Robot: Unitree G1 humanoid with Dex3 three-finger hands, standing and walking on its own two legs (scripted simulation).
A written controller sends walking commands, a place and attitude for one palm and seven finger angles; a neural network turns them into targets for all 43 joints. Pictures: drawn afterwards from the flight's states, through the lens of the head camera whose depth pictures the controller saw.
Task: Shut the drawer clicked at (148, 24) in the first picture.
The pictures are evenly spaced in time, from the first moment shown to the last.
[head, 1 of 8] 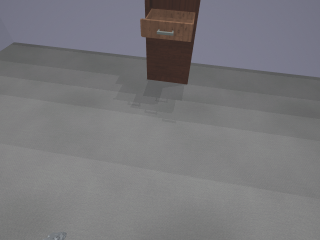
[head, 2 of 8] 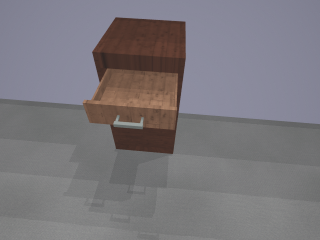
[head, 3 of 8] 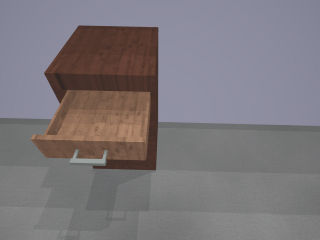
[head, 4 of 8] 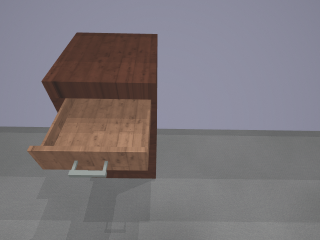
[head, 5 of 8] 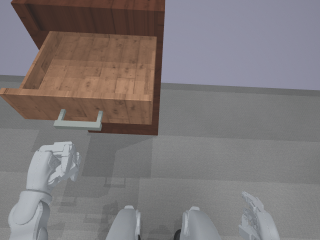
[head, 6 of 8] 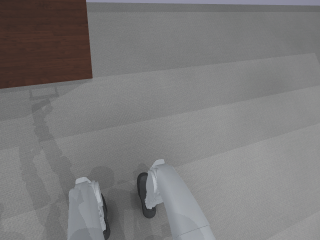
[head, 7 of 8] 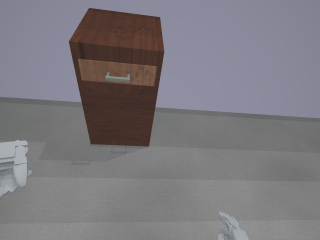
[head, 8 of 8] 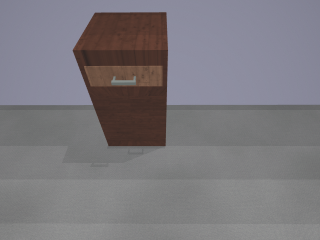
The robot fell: no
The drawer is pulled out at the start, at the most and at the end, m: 0.26 0.26 0.00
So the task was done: yes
